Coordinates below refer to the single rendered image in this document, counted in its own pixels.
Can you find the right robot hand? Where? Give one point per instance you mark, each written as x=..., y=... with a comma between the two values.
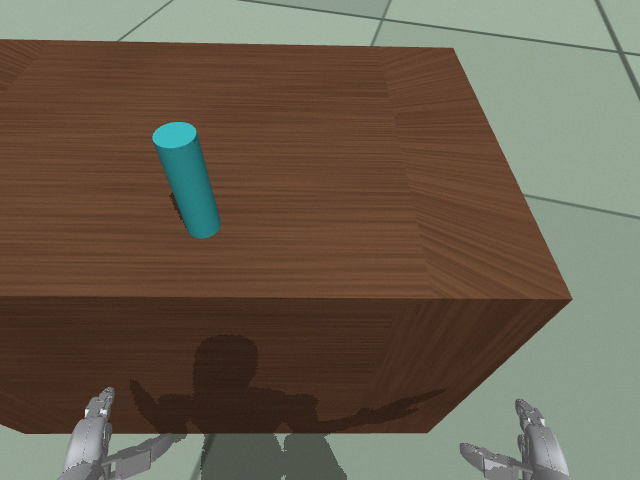
x=538, y=445

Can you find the left robot hand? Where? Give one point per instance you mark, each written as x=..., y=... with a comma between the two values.
x=90, y=439

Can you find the left robot arm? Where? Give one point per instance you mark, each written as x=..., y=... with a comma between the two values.
x=84, y=472

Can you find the can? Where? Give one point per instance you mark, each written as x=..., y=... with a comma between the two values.
x=179, y=150

